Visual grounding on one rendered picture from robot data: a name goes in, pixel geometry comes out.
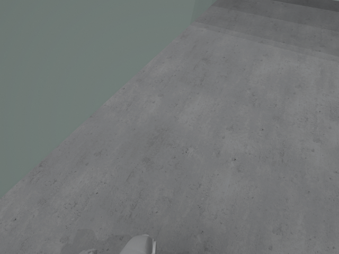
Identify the left robot thigh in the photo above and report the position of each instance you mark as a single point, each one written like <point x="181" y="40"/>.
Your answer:
<point x="141" y="244"/>

